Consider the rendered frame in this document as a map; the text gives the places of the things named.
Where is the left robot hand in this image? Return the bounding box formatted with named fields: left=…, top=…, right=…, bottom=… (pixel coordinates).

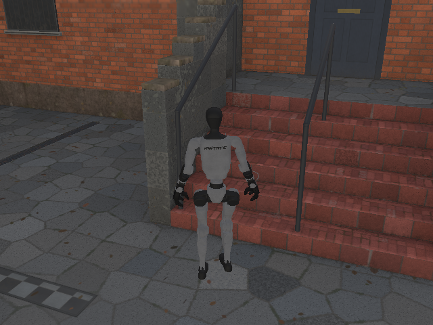
left=173, top=190, right=189, bottom=207

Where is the robot left upper arm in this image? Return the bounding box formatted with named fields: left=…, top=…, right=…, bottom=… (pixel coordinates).
left=183, top=137, right=201, bottom=175

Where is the robot left forearm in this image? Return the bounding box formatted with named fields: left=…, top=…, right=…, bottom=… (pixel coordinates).
left=175, top=164, right=189, bottom=193

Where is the right robot hand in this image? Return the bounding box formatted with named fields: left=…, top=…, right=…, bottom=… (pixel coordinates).
left=244, top=185, right=260, bottom=201

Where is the robot right foot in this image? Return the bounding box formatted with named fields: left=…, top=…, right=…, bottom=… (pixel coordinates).
left=219, top=253, right=232, bottom=272

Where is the robot right upper arm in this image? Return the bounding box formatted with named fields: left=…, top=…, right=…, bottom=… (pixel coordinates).
left=229, top=136, right=249, bottom=173

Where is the robot right forearm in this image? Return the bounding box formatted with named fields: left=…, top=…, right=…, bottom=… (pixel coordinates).
left=243, top=161, right=256, bottom=188

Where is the robot torso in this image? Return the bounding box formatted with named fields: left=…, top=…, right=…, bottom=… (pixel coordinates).
left=200, top=133, right=231, bottom=203

